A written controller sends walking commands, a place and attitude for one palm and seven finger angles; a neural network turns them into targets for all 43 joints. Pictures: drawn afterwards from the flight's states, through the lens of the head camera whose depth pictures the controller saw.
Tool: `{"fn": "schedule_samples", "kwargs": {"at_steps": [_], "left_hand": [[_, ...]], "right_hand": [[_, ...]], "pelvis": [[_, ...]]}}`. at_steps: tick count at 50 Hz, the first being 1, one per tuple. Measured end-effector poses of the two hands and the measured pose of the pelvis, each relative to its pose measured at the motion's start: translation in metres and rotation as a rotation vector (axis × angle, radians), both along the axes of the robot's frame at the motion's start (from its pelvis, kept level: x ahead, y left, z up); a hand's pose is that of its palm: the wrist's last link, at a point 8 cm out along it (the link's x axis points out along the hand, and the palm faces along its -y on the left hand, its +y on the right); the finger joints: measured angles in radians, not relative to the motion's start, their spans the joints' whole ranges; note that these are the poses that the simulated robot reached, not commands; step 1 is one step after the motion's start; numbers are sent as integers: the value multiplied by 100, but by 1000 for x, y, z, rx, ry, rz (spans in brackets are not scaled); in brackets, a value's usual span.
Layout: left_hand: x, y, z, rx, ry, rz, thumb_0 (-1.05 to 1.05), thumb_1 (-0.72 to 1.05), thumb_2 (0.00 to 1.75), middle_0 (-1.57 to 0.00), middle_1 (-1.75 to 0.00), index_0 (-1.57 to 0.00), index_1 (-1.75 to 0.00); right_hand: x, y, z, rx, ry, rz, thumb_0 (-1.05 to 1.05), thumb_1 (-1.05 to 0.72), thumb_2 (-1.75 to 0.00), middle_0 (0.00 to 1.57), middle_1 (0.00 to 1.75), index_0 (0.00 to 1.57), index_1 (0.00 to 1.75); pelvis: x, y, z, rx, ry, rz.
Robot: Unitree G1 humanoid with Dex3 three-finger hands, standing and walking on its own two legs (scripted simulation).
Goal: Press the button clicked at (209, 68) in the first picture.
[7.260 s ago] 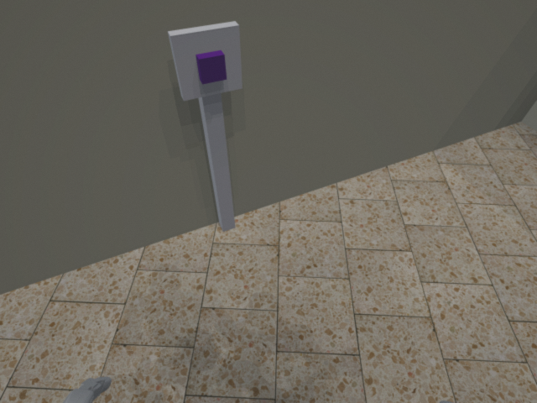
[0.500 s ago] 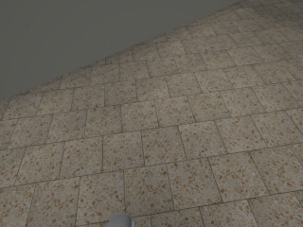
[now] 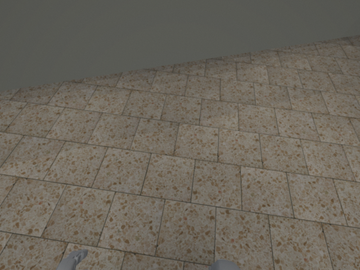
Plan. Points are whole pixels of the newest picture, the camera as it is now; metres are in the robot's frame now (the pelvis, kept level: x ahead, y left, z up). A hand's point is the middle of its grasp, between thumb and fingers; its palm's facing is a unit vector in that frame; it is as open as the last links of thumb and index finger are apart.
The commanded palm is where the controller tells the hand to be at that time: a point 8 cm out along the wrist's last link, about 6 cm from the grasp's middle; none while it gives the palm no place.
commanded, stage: turn to face it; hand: left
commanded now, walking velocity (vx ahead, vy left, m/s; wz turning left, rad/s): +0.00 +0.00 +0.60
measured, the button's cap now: out of the picture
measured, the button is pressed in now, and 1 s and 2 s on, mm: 0 0 0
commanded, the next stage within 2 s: none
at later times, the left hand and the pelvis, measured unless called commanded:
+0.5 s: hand out of the picture +0.00 +0.16 -0.15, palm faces +0.32 -0.91 -0.27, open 7.4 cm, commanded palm none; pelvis -0.01 -0.04 +0.00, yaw +20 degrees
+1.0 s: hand out of the picture -0.06 +0.24 -0.16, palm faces +0.59 -0.76 -0.25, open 7.4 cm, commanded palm none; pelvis -0.02 +0.00 +0.00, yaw +36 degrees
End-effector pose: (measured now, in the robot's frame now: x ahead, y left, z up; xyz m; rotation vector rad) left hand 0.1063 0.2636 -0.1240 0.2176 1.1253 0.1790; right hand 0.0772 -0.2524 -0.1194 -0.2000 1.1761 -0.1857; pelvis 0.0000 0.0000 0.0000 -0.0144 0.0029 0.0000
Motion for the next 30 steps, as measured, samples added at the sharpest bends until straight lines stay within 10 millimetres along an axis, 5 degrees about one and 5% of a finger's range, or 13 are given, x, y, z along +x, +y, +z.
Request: {"fn": "schedule_samples", "kwargs": {"at_steps": [6, 10, 21, 30], "left_hand": [[17, -29, 12, 23, -82, 11, 0, 91, 90, -20, -30, -20, -30], [3, -48, 19, 48, -105, 31, 0, 91, 90, -20, -30, -20, -30], [-86, -63, 18, 22, 0, 238, 0, 90, 90, -20, -30, -20, -30], [-187, -41, -17, -39, 142, 441, 0, 90, 90, -20, -30, -20, -30]], "right_hand": [[-23, -24, -25, 37, 96, 3, 1, -90, -89, 21, 30, 21, 30], [-24, -42, -39, 54, 136, 24, 1, -90, -89, 20, 30, 20, 30], [16, -49, -27, 41, 169, 196, 1, -91, -90, 20, 30, 20, 30], [89, 11, -12, -25, 60, 416, 1, -91, -90, 20, 30, 20, 30]], "pelvis": [[0, -25, -7, 21, 11, 73], [-1, -40, -10, 33, 0, 133], [-3, -51, 2, 58, -13, 292], [-16, -26, -8, 25, 2, 414]]}}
